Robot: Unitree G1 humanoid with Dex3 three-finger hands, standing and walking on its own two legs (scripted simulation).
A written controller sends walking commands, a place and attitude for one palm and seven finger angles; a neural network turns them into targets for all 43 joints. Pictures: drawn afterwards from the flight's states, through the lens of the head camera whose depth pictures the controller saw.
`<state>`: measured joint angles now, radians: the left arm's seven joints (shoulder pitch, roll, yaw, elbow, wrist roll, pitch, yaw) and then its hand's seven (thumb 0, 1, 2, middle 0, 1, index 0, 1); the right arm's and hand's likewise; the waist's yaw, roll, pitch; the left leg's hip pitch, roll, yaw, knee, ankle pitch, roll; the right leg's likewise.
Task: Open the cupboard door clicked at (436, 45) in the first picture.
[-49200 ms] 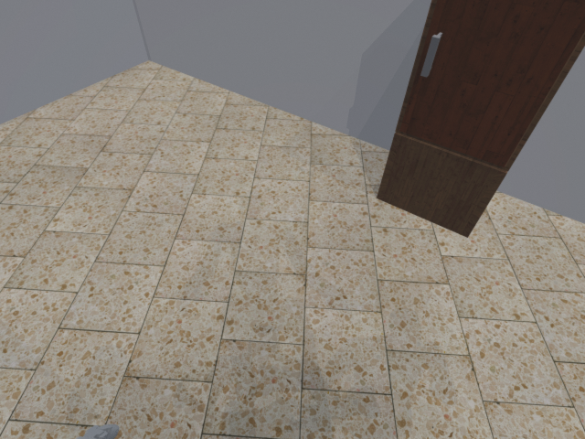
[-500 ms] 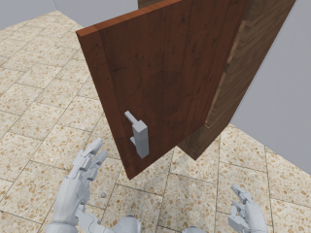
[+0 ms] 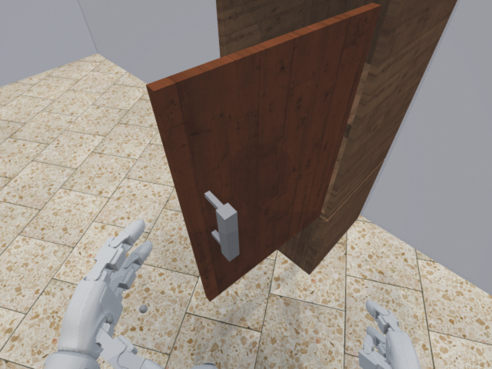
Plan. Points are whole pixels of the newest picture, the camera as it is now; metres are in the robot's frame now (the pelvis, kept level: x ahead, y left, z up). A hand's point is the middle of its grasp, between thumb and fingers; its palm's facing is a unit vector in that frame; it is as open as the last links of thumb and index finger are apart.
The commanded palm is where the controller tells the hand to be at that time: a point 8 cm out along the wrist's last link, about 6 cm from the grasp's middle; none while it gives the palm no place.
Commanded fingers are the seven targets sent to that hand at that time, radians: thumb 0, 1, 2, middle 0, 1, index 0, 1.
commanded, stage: draw the hand back to the body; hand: left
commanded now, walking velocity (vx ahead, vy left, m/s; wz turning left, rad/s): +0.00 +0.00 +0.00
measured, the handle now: (221, 226) +0.35 +0.07 +0.05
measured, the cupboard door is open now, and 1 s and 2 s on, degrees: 83 83 83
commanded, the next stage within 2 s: step back with the hand held close in 1.22 s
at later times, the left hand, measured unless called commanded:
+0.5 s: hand (65, 268) +0.21 +0.23 +0.15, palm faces +0.29 -0.88 -0.38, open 13.2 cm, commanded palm +0.17 +0.27 +0.19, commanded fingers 0.00 0.34 0.66 -0.18 -0.30 -0.18 -0.30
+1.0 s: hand (13, 217) +0.23 +0.27 +0.22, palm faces +0.45 -0.80 -0.40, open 7.8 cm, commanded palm +0.18 +0.30 +0.24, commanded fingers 0.00 0.90 0.90 -0.20 -0.30 -0.20 -0.30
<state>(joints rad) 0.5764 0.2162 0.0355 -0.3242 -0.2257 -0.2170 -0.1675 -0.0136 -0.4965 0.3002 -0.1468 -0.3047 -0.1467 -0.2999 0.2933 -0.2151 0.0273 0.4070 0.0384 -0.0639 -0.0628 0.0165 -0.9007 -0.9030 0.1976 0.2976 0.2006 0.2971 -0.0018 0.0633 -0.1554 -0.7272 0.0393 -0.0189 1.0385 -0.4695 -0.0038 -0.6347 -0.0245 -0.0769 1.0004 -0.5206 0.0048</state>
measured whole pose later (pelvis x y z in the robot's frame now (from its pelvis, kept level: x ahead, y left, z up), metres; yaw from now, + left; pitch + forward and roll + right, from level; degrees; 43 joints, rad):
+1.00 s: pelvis +0.04 +0.01 +0.07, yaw -1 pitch -2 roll +0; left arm 0.47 0.33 0.34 -0.42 -0.07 -0.04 0.12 0.01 0.81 0.86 -0.20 -0.31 -0.20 -0.30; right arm 0.19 -0.23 0.03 0.60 0.00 -0.09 -0.08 0.02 -0.90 -0.90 0.20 0.30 0.20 0.30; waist 0.07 0.06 0.00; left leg -0.15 0.01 0.04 0.46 -0.27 0.01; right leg -0.07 -0.04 -0.04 0.42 -0.30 0.02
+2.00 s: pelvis -0.06 +0.01 +0.05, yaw +2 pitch -1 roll -2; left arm 0.54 0.41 0.42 -0.51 -0.02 -0.17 0.14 0.01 0.89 0.90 -0.21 -0.31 -0.21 -0.30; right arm 0.20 -0.21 0.01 0.54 0.00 -0.06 -0.09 0.01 -0.90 -0.90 0.20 0.30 0.20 0.30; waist 0.00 0.02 0.06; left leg -0.40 0.01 0.00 0.57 -0.17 0.03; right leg -0.31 0.00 -0.01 0.55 -0.21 0.02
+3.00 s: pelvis -0.20 -0.03 +0.06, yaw -3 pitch +1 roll +1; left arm 0.64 0.40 0.39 -0.50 -0.03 -0.19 0.14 0.01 0.89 0.90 -0.21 -0.31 -0.21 -0.30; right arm 0.30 -0.23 -0.01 0.66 0.00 -0.10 -0.08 0.02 -0.90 -0.90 0.20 0.30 0.20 0.30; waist 0.00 -0.04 -0.04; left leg -0.42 -0.01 0.01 0.78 -0.30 0.00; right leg -0.16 0.03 -0.03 0.48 -0.34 -0.06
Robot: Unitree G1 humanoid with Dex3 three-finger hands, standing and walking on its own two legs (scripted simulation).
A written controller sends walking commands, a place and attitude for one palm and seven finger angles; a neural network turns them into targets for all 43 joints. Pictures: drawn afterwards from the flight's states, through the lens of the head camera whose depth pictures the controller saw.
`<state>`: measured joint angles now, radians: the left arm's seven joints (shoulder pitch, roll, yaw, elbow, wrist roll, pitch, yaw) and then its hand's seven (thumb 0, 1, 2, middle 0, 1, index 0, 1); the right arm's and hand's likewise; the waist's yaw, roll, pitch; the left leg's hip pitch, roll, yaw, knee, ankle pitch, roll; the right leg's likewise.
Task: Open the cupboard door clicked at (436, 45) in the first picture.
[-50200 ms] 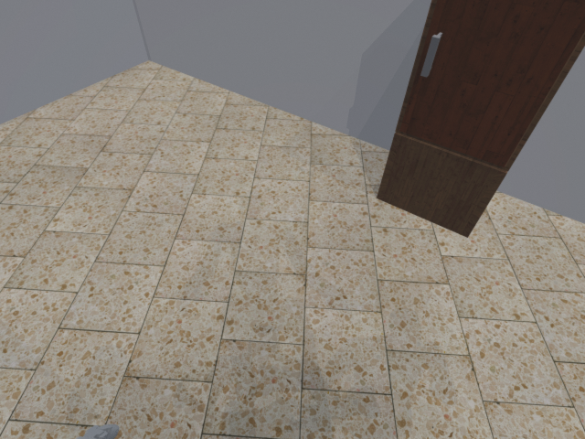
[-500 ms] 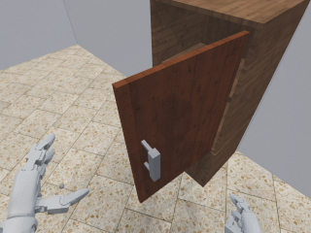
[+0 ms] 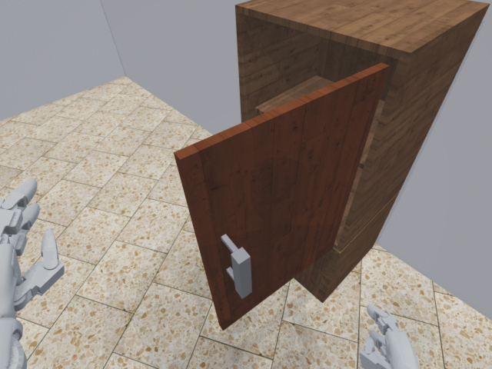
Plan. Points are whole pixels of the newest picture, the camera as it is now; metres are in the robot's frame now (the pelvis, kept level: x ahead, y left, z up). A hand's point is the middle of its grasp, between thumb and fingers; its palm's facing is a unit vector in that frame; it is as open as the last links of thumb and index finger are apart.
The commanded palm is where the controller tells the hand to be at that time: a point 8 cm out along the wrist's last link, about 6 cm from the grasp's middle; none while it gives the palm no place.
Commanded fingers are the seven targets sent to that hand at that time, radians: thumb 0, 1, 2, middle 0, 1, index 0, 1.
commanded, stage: draw the hand back to the body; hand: left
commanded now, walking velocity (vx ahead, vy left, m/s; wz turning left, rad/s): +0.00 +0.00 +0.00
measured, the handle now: (235, 266) +0.30 +0.07 -0.02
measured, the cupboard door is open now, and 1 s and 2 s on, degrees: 83 83 83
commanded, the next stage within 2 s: step back with the hand held close in 0.22 s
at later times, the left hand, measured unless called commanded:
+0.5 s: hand (57, 269) +0.18 +0.26 +0.16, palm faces +0.43 -0.78 -0.45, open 7.4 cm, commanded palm +0.12 +0.29 +0.18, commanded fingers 0.00 0.90 0.90 -0.20 -0.30 -0.20 -0.30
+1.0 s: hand out of the picture +0.09 +0.28 +0.15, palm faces +0.43 -0.75 -0.50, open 7.4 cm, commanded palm +0.02 +0.31 +0.18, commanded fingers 0.00 0.90 0.90 -0.20 -0.30 -0.20 -0.30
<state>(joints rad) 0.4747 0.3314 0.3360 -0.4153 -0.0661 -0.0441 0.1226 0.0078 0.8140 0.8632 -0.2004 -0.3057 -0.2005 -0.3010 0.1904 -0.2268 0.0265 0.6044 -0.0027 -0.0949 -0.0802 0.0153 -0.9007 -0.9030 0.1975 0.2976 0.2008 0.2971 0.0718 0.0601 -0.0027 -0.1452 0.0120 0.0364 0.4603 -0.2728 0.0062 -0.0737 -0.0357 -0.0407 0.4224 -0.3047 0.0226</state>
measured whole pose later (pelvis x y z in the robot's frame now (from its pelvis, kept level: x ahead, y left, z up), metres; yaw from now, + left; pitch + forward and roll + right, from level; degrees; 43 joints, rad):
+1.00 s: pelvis -0.11 +0.01 -0.01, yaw +3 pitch -1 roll -2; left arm 0.54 0.41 0.42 -0.51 -0.02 -0.17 0.14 0.01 0.89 0.90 -0.21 -0.31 -0.21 -0.30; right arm 0.20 -0.21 0.01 0.54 0.00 -0.06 -0.09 0.01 -0.90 -0.90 0.20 0.30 0.20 0.30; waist 0.00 0.02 0.06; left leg -0.40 0.01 0.00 0.57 -0.17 0.03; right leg -0.31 0.00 -0.01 0.55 -0.21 0.02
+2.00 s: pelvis -0.24 -0.04 +0.00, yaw -2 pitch +1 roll +1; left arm 0.64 0.40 0.39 -0.50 -0.03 -0.19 0.14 0.01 0.89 0.90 -0.21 -0.31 -0.21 -0.30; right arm 0.30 -0.23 -0.01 0.66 0.00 -0.10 -0.08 0.02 -0.90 -0.90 0.20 0.30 0.20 0.30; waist 0.00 -0.04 -0.04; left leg -0.42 -0.01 0.01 0.78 -0.30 0.00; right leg -0.16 0.03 -0.03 0.48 -0.34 -0.06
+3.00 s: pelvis -0.30 +0.00 -0.01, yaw +0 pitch +0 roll +0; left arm 0.26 0.26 0.03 0.60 0.03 0.05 -0.01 0.01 0.91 0.90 -0.19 -0.30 -0.19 -0.30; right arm 0.15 -0.29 0.00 0.87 -0.02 -0.03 0.00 0.01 -0.90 -0.90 0.20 0.30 0.20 0.30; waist -0.02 0.05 0.02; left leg -0.37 -0.02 0.03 0.56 -0.19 0.04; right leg -0.27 -0.02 -0.06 0.59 -0.32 -0.01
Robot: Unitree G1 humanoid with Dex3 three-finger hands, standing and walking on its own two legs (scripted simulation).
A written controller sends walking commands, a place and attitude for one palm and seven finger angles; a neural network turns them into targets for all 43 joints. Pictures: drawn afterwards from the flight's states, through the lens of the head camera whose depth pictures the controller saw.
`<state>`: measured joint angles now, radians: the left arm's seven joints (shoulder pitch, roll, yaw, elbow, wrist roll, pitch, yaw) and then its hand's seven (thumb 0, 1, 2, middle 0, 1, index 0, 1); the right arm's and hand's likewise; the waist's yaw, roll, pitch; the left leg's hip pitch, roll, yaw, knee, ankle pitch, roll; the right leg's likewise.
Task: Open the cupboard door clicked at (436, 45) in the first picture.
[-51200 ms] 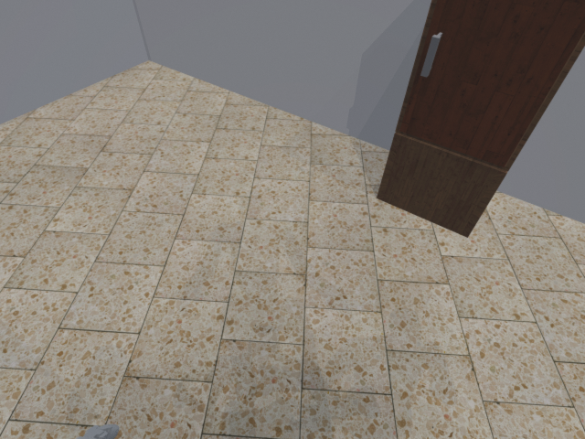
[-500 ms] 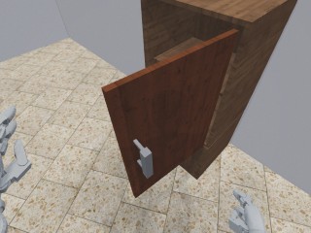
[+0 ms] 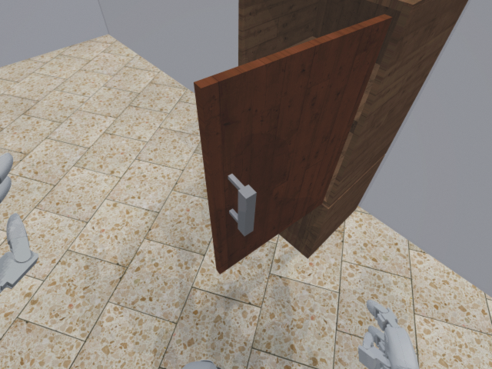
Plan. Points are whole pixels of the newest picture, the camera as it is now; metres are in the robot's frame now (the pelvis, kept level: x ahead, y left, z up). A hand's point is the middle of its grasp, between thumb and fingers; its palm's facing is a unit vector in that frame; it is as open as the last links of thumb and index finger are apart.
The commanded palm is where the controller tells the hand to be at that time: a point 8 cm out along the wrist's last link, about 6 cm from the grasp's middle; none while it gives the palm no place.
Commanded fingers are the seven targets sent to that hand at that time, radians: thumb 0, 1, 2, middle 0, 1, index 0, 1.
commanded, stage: step back with the hand held close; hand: left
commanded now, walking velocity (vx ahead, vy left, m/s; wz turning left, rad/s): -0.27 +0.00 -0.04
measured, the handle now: (239, 204) +0.41 +0.04 +0.00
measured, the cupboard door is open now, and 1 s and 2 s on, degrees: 83 83 83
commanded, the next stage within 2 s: stop stepping back and stand still in 0.42 s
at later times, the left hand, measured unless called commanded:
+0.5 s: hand (6, 338) +0.12 +0.24 +0.17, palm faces +0.39 -0.81 -0.43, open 7.4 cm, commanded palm +0.06 +0.28 +0.19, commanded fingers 0.00 0.90 0.90 -0.20 -0.30 -0.20 -0.30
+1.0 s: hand out of the picture +0.07 +0.20 +0.16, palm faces +0.32 -0.82 -0.48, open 7.4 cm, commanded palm +0.03 +0.25 +0.19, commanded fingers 0.00 0.90 0.90 -0.20 -0.30 -0.20 -0.30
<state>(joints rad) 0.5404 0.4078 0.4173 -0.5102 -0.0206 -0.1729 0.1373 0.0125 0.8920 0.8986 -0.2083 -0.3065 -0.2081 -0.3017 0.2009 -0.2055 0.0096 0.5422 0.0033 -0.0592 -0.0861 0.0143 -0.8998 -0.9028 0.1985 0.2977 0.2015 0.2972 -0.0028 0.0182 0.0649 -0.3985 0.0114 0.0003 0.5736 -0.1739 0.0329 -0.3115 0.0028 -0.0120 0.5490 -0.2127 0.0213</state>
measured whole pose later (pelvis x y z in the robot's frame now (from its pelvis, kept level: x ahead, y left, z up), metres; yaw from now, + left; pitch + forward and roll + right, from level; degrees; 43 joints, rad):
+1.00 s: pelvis -0.13 -0.04 +0.01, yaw -5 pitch +1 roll +1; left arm 0.64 0.40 0.39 -0.50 -0.03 -0.19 0.14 0.01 0.89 0.90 -0.21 -0.31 -0.21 -0.30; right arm 0.30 -0.23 -0.01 0.66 0.00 -0.10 -0.08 0.02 -0.90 -0.90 0.20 0.30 0.20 0.30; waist 0.00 -0.04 -0.04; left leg -0.42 -0.01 0.01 0.78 -0.30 0.00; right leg -0.16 0.03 -0.03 0.48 -0.34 -0.06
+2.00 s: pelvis -0.19 +0.00 +0.00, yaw -3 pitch +0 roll +0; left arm 0.26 0.26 0.03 0.60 0.03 0.05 -0.01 0.01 0.91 0.90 -0.19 -0.30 -0.19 -0.30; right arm 0.15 -0.29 0.00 0.87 -0.02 -0.03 0.00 0.01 -0.90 -0.90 0.20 0.30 0.20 0.30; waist -0.02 0.05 0.02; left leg -0.37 -0.02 0.03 0.56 -0.19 0.04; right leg -0.27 -0.02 -0.06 0.59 -0.32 -0.01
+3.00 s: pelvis -0.16 -0.02 +0.01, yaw -2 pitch -1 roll +0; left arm 0.27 0.14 0.01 1.14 0.00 0.00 0.03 0.00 0.92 0.90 -0.20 -0.30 -0.20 -0.30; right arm 0.26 -0.14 0.01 1.15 -0.02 0.01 -0.04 0.01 -0.91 -0.90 0.19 0.30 0.20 0.30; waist 0.00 0.01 0.05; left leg -0.23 -0.01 -0.01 0.43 -0.18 0.01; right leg -0.10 0.01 -0.09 0.42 -0.29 -0.03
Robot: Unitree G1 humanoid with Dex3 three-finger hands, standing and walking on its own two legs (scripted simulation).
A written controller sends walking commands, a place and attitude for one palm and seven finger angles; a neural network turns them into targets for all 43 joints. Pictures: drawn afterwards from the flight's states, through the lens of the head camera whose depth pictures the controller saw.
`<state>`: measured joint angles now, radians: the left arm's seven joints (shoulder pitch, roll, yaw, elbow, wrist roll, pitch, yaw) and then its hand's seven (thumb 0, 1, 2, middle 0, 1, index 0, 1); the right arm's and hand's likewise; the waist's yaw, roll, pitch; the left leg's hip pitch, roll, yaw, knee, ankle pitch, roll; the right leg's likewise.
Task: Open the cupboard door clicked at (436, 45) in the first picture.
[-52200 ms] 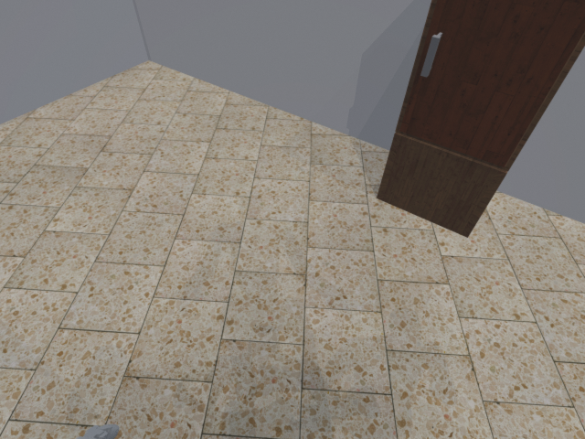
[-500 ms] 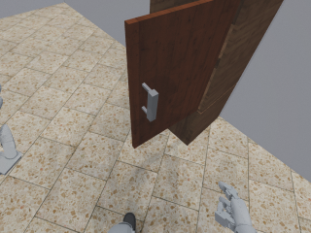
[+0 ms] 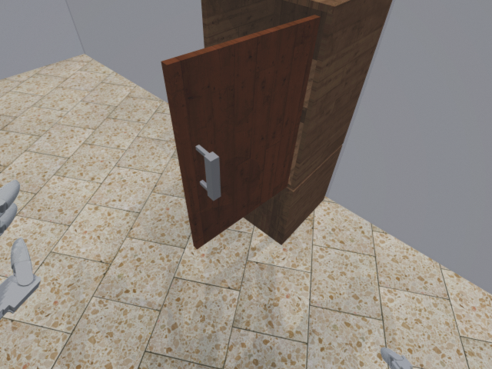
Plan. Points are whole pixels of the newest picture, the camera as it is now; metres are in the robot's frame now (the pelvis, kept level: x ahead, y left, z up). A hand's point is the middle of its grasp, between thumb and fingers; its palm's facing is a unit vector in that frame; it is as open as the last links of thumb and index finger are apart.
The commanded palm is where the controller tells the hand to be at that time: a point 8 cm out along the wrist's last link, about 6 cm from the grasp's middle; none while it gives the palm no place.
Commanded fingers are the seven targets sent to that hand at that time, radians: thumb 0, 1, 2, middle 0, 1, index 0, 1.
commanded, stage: stop stepping back and stand still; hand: left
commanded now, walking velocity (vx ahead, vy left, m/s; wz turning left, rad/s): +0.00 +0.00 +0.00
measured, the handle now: (207, 172) +0.54 +0.12 -0.01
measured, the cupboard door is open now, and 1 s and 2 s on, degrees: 83 83 83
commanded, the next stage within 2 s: let the arm hang, fingers relaxed in 0.68 s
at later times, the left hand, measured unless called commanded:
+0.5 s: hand out of the picture +0.14 +0.30 +0.15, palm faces +0.45 -0.77 -0.45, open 7.4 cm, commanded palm +0.09 +0.33 +0.18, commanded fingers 0.00 0.90 0.90 -0.20 -0.30 -0.20 -0.30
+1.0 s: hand out of the picture +0.07 +0.26 -0.12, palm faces +0.02 -0.95 -0.32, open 7.4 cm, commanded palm none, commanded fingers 0.00 0.90 0.90 -0.20 -0.30 -0.20 -0.30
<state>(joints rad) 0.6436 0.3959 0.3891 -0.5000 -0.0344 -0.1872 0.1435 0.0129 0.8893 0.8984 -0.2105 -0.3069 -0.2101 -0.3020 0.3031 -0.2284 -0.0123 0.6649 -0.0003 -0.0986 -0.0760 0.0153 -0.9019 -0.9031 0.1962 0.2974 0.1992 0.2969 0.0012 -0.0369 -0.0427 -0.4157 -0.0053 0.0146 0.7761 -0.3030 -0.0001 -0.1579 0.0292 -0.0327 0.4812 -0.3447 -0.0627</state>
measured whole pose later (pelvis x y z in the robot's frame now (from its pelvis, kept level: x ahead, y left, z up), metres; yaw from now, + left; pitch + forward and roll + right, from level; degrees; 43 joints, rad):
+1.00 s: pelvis -0.06 +0.04 -0.01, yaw +2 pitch +0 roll +0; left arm 0.26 0.26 0.03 0.60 0.03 0.05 -0.01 0.01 0.91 0.90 -0.19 -0.30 -0.19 -0.30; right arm 0.15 -0.29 0.00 0.87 -0.02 -0.03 0.00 0.01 -0.90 -0.90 0.20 0.30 0.20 0.30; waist -0.02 0.05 0.02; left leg -0.37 -0.02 0.03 0.56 -0.19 0.04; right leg -0.27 -0.02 -0.06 0.59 -0.32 -0.01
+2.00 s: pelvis -0.02 +0.02 +0.00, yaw +3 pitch -1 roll +0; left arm 0.27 0.14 0.01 1.14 0.00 0.00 0.03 0.00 0.92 0.90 -0.20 -0.30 -0.20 -0.30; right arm 0.26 -0.14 0.01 1.15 -0.02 0.01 -0.04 0.01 -0.91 -0.90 0.19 0.30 0.20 0.30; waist 0.00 0.01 0.05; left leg -0.23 -0.01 -0.01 0.43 -0.18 0.01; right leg -0.10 0.01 -0.09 0.42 -0.29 -0.03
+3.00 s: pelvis +0.00 +0.00 +0.00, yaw +3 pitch -1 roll +1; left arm 0.27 0.16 0.01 1.14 0.00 0.00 0.03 0.00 0.91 0.90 -0.20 -0.30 -0.20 -0.30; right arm 0.23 -0.16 0.01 1.15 -0.02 0.00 -0.05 0.01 -0.91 -0.90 0.20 0.30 0.20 0.30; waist 0.00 0.01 0.06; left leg -0.18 0.00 -0.01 0.41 -0.20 -0.01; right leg -0.05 0.02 -0.09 0.38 -0.31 -0.05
